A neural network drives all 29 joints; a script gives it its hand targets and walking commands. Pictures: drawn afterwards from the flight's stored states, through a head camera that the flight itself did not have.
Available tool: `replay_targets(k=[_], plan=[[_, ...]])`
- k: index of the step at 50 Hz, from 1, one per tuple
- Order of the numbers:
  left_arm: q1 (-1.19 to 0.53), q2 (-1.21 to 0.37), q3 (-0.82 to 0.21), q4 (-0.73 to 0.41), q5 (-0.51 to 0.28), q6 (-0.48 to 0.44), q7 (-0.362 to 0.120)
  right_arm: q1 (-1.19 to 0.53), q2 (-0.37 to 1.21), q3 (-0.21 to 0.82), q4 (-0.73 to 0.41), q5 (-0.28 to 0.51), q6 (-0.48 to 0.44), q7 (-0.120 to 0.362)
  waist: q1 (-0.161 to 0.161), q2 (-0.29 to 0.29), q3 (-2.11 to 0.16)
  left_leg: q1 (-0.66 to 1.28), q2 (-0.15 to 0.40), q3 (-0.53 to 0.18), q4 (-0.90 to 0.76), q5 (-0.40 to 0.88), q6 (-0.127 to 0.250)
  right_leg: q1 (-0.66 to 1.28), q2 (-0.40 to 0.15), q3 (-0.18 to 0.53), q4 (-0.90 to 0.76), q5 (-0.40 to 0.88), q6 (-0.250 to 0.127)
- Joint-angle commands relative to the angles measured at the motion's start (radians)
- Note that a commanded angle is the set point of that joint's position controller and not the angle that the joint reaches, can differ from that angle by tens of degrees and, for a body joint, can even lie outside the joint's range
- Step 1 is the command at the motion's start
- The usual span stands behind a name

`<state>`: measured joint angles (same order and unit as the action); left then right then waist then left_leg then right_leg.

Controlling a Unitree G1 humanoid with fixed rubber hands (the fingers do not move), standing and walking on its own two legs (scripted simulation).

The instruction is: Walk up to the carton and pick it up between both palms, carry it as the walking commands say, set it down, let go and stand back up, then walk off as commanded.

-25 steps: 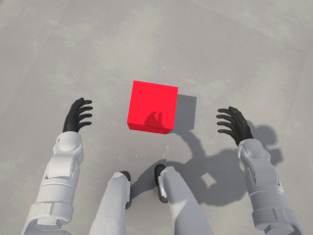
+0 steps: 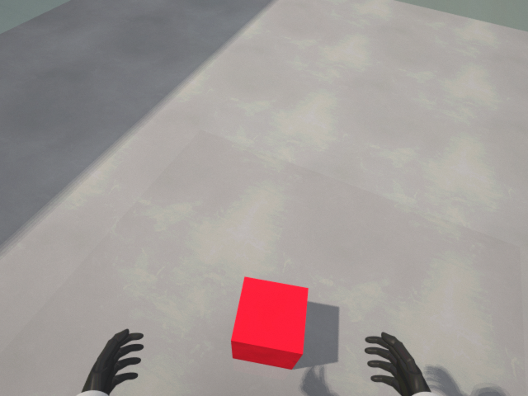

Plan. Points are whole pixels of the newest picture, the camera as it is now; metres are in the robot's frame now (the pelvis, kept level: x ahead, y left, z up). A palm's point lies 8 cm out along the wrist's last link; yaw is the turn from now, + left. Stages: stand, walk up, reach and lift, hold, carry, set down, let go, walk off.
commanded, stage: let go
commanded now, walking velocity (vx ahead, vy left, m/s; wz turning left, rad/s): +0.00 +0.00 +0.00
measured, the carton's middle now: (268, 324) +0.41 -0.06 -0.65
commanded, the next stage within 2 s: stand in 0.42 s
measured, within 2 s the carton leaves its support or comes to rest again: neither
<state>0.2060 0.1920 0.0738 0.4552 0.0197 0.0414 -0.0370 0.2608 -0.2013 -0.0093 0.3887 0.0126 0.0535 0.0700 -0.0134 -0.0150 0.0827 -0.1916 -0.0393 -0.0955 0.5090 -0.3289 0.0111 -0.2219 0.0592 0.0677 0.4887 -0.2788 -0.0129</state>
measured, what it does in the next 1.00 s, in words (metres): stands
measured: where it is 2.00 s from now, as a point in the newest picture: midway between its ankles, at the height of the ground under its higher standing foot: outside the picture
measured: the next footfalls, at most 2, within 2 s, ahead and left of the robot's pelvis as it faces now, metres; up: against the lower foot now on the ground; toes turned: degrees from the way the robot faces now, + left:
none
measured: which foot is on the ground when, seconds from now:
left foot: down 0.00-1.00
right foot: down 0.00-1.00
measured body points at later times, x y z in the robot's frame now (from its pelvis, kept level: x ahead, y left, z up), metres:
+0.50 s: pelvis +0.01 +0.02 +0.00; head +0.01 +0.02 +0.45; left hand +0.17 +0.26 -0.09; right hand +0.17 -0.23 -0.09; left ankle -0.04 +0.11 -0.74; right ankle -0.02 -0.11 -0.74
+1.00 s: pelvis -0.02 +0.01 +0.00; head -0.08 +0.01 +0.45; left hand +0.10 +0.30 -0.08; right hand +0.10 -0.28 -0.09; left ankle -0.04 +0.11 -0.74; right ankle -0.02 -0.11 -0.74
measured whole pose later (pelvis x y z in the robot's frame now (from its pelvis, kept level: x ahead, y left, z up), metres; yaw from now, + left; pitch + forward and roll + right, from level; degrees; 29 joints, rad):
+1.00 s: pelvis -0.02 +0.01 +0.00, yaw +1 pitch -2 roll +0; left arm 0.27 0.32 0.05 0.76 0.04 -0.03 0.00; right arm 0.30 -0.32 -0.06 0.74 -0.05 -0.03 -0.01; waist 0.00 0.01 -0.12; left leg -0.17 -0.07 -0.10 0.50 -0.30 0.03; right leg -0.21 0.03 0.07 0.50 -0.27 0.00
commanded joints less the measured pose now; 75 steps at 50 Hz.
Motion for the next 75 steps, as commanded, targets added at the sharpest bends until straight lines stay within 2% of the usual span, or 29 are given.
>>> replay_targets(k=[1,3,10,16,19,20,21,22,23,27,29,33,35,36,37,41,44,47,52,53,54,55,56,58,61,63,66,68,75], plan=[[-0.019,0.105,0.005,-0.152,-0.013,-0.010,-0.007,-0.051,-0.127,-0.053,-0.081,-0.007,-0.010,-0.008,0.011,0.058,-0.185,0.061,0.008,0.042,-0.083,0.458,-0.053,0.197,-0.011,-0.047,-0.046,0.453,0.043],[-0.007,0.098,-0.009,-0.152,-0.017,0.011,-0.014,-0.048,-0.122,-0.042,-0.055,-0.007,0.012,-0.008,0.010,0.080,-0.128,0.082,0.008,0.043,-0.095,0.445,-0.056,0.177,-0.009,-0.054,-0.068,0.412,0.035],[-0.007,0.108,-0.018,-0.136,-0.039,0.049,-0.011,-0.062,-0.132,-0.041,-0.034,-0.020,0.081,-0.016,0.025,0.065,-0.038,0.107,0.015,0.040,-0.102,0.500,-0.054,0.149,0.010,-0.063,-0.072,0.384,0.031],[0.021,0.133,-0.021,-0.104,-0.049,0.035,0.007,-0.054,-0.126,-0.047,-0.057,-0.035,0.137,-0.049,0.031,0.030,-0.108,0.157,0.023,0.037,-0.047,0.576,-0.049,0.132,0.010,-0.064,-0.022,0.393,0.035],[0.021,0.125,-0.034,-0.118,-0.048,0.011,0.016,-0.078,-0.143,-0.060,-0.093,-0.042,0.143,-0.067,0.044,0.041,-0.179,0.168,0.022,0.039,-0.018,0.642,-0.052,0.126,0.007,-0.070,0.008,0.415,0.035],[0.017,0.128,-0.041,-0.112,-0.053,0.006,0.018,-0.080,-0.146,-0.063,-0.096,-0.045,0.147,-0.075,0.043,0.027,-0.163,0.159,0.021,0.041,-0.015,0.634,-0.050,0.112,0.009,-0.066,0.009,0.420,0.035],[0.008,0.258,0.024,0.038,0.022,-0.007,0.042,-0.111,-0.257,-0.105,0.030,-0.037,0.068,-0.094,0.014,0.010,-0.304,0.141,0.061,0.017,0.040,0.587,-0.027,0.106,-0.081,-0.021,0.026,0.529,0.046],[0.003,0.278,0.027,0.039,0.026,-0.010,0.048,-0.094,-0.252,-0.106,0.043,-0.046,0.035,-0.097,0.009,0.027,-0.309,0.122,0.055,0.007,0.024,0.528,-0.023,0.136,-0.096,0.001,0.028,0.527,0.031],[-0.010,0.273,0.027,0.050,0.031,-0.015,0.049,-0.092,-0.236,-0.104,0.060,-0.048,0.017,-0.098,0.002,0.019,-0.292,0.105,0.059,-0.002,0.004,0.504,-0.019,0.117,-0.100,0.005,0.025,0.507,0.021],[-0.021,0.248,0.020,0.090,0.031,-0.041,0.055,-0.071,-0.233,-0.102,0.133,-0.054,-0.042,-0.086,0.009,0.022,-0.211,0.067,0.082,-0.053,-0.012,0.495,0.010,0.046,-0.091,0.004,0.014,0.391,0.008],[-0.032,0.247,0.019,0.111,0.027,-0.050,0.055,-0.068,-0.218,-0.100,0.162,-0.057,-0.057,-0.082,0.004,0.024,-0.158,0.039,0.086,-0.065,-0.030,0.462,0.011,0.008,-0.090,0.009,0.002,0.338,0.006],[-0.033,0.256,0.019,0.143,0.022,-0.059,0.050,-0.074,-0.235,-0.105,0.188,-0.065,-0.074,-0.081,0.011,0.072,-0.075,-0.054,0.083,-0.080,-0.079,0.316,0.018,-0.003,-0.100,0.036,-0.038,0.228,-0.003],[-0.035,0.267,0.022,0.155,0.026,-0.067,0.051,-0.075,-0.248,-0.107,0.202,-0.067,-0.079,-0.084,0.016,0.054,-0.046,-0.080,0.086,-0.089,-0.097,0.288,0.023,-0.004,-0.103,0.039,-0.048,0.206,-0.006],[-0.038,0.274,0.023,0.153,0.025,-0.070,0.052,-0.064,-0.259,-0.109,0.208,-0.066,-0.083,-0.082,0.014,0.025,-0.033,-0.095,0.086,-0.094,-0.107,0.254,0.023,-0.005,-0.104,0.042,-0.055,0.186,-0.006],[-0.040,0.275,0.023,0.162,0.025,-0.073,0.051,-0.067,-0.270,-0.111,0.216,-0.067,-0.088,-0.086,0.014,0.045,-0.035,-0.087,0.087,-0.096,-0.110,0.240,0.024,-0.011,-0.105,0.049,-0.059,0.180,-0.009],[-0.036,0.302,0.029,0.179,0.023,-0.082,0.051,-0.067,-0.286,-0.108,0.227,-0.067,-0.100,-0.086,0.017,0.010,-0.054,-0.104,0.091,-0.107,-0.131,0.193,0.032,0.015,-0.105,0.058,-0.062,0.148,-0.009],[-0.030,0.298,0.026,0.200,0.020,-0.090,0.048,-0.053,-0.284,-0.100,0.250,-0.064,-0.109,-0.084,0.015,0.028,-0.078,-0.097,0.088,-0.103,-0.125,0.166,0.031,0.019,-0.108,0.068,-0.070,0.135,-0.010],[-0.025,0.302,0.024,0.217,0.020,-0.095,0.045,-0.056,-0.296,-0.100,0.260,-0.062,-0.114,-0.082,0.013,-0.001,-0.114,-0.077,0.092,-0.106,-0.119,0.154,0.032,0.021,-0.109,0.073,-0.067,0.125,-0.015],[-0.012,0.302,0.019,0.255,0.020,-0.098,0.041,-0.057,-0.294,-0.086,0.296,-0.061,-0.114,-0.082,0.015,0.031,-0.104,-0.108,0.097,-0.115,-0.122,0.073,0.038,0.009,-0.116,0.094,-0.077,0.075,-0.021],[-0.009,0.309,0.019,0.262,0.017,-0.098,0.040,-0.051,-0.290,-0.086,0.302,-0.058,-0.113,-0.082,0.015,0.015,-0.093,-0.108,0.094,-0.113,-0.124,0.069,0.039,-0.005,-0.116,0.098,-0.080,0.061,-0.023],[-0.014,0.309,0.018,0.272,0.018,-0.098,0.040,-0.037,-0.297,-0.083,0.311,-0.059,-0.114,-0.083,0.008,0.024,-0.090,-0.108,0.093,-0.115,-0.120,0.054,0.039,-0.011,-0.118,0.107,-0.083,0.044,-0.025],[-0.010,0.313,0.016,0.276,0.018,-0.098,0.039,-0.044,-0.304,-0.084,0.319,-0.058,-0.115,-0.083,0.014,0.011,-0.078,-0.117,0.098,-0.122,-0.122,0.054,0.041,-0.018,-0.116,0.105,-0.087,0.044,-0.028],[-0.001,0.315,0.017,0.283,0.016,-0.099,0.039,-0.034,-0.297,-0.078,0.325,-0.056,-0.115,-0.084,0.016,0.027,-0.078,-0.128,0.098,-0.125,-0.122,0.055,0.044,-0.008,-0.118,0.112,-0.085,0.045,-0.030],[-0.010,0.326,0.017,0.299,0.021,-0.100,0.038,-0.033,-0.299,-0.078,0.342,-0.056,-0.116,-0.084,0.008,0.006,-0.073,-0.111,0.093,-0.116,-0.109,0.049,0.043,-0.034,-0.127,0.126,-0.096,0.038,-0.033],[-0.003,0.325,0.010,0.321,0.015,-0.100,0.039,-0.020,-0.299,-0.071,0.367,-0.053,-0.115,-0.079,0.008,0.027,-0.049,-0.121,0.094,-0.120,-0.109,0.048,0.048,-0.045,-0.128,0.136,-0.104,0.018,-0.037],[0.000,0.327,0.007,0.335,0.016,-0.101,0.039,-0.032,-0.309,-0.072,0.378,-0.052,-0.114,-0.080,0.013,0.012,-0.060,-0.110,0.090,-0.113,-0.097,0.049,0.048,-0.048,-0.134,0.148,-0.117,-0.005,-0.040],[-0.018,0.336,0.004,0.350,0.016,-0.101,0.037,-0.025,-0.314,-0.067,0.398,-0.047,-0.117,-0.078,0.001,-0.010,-0.053,-0.109,0.086,-0.112,-0.098,0.032,0.046,-0.053,-0.133,0.154,-0.133,-0.023,-0.040],[-0.026,0.338,0.003,0.361,0.013,-0.101,0.035,-0.035,-0.322,-0.065,0.413,-0.048,-0.116,-0.079,0.006,0.014,-0.044,-0.118,0.088,-0.110,-0.096,0.028,0.049,-0.056,-0.141,0.168,-0.144,-0.037,-0.043],[-0.035,0.345,-0.005,0.408,0.007,-0.097,0.035,-0.032,-0.328,-0.054,0.459,-0.042,-0.117,-0.081,0.010,0.003,-0.050,-0.115,0.093,-0.115,-0.113,0.041,0.050,-0.029,-0.140,0.166,-0.148,-0.031,-0.041]])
